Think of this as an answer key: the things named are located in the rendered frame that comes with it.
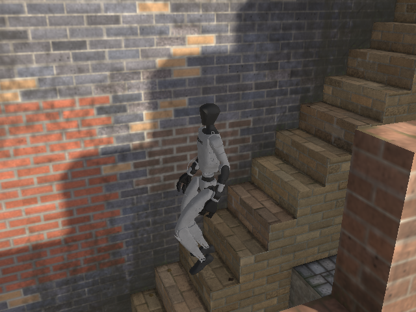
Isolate stairs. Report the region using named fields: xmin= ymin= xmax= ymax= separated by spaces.
xmin=130 ymin=0 xmax=416 ymax=312

